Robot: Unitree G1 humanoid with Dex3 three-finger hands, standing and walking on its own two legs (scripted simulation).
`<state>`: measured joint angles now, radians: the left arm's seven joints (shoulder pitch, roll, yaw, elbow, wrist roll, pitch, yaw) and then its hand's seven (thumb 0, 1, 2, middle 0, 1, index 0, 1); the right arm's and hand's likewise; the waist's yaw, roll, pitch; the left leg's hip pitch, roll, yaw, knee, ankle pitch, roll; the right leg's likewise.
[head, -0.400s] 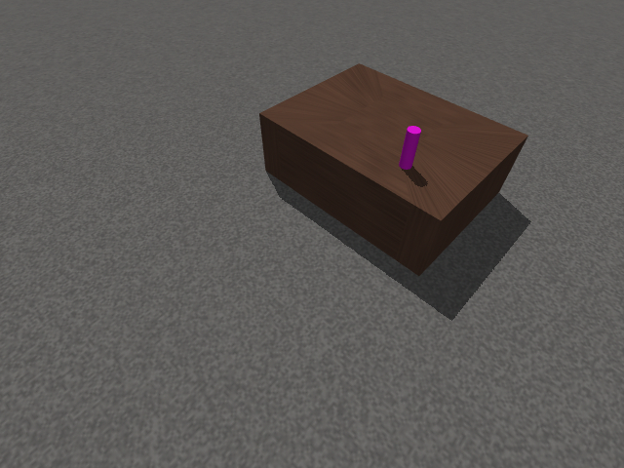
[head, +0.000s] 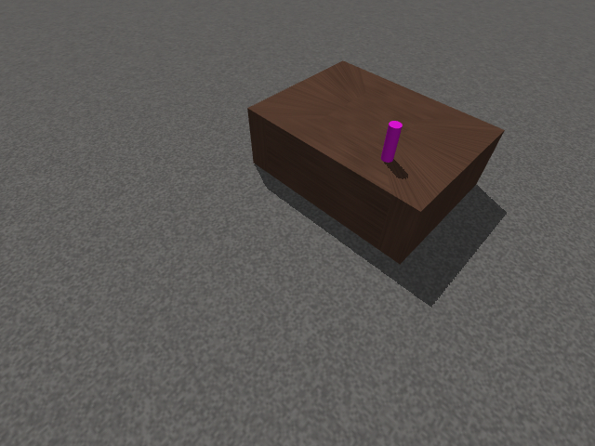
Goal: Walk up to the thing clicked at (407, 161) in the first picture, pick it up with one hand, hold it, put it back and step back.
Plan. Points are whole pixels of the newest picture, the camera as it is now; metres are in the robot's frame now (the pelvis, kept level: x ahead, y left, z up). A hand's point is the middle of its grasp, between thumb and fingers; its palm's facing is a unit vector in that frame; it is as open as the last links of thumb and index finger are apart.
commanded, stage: stand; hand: left
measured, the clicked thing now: (391, 142) +1.22 -0.33 -0.37
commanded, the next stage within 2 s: walk up in 0.72 s
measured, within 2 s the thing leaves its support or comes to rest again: neither
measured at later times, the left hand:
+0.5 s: hand out of the picture +0.08 +0.25 -0.16, palm faces -0.03 -0.94 -0.34, open 7.4 cm
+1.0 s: hand (150, 441) +0.16 +0.23 -0.14, palm faces -0.20 -0.89 -0.40, open 7.4 cm
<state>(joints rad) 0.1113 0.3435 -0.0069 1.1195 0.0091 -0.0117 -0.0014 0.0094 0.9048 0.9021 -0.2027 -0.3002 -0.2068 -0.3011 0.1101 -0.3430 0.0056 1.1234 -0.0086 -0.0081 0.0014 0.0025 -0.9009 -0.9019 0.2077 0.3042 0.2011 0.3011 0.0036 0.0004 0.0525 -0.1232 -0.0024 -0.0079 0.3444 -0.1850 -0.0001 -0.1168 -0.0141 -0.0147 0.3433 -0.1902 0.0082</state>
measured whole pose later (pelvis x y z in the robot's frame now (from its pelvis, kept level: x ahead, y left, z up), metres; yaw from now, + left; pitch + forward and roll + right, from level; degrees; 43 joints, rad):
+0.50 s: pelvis +0.00 +0.00 +0.00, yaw +0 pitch -2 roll +0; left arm 0.12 0.35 -0.01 1.12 0.01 -0.01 0.00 0.01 0.90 0.90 -0.20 -0.30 -0.21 -0.30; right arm 0.11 -0.34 0.00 1.13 -0.01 -0.01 0.00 0.00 -0.90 -0.90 0.21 0.30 0.20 0.30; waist 0.00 0.00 0.05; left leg -0.11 0.00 -0.01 0.33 -0.18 0.00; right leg -0.11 -0.01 -0.02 0.33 -0.19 0.01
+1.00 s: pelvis +0.05 -0.05 -0.02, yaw -12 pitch -3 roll +2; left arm 0.26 0.44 0.10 0.96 0.03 0.01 -0.11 0.01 0.91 0.90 -0.20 -0.30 -0.21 -0.30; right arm 0.21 -0.45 -0.10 0.95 -0.06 -0.04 0.04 0.00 -0.90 -0.90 0.21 0.30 0.20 0.30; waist 0.00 0.03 0.05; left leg -0.05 0.11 0.17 0.51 -0.40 -0.02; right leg -0.39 -0.11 -0.04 0.68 -0.31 0.00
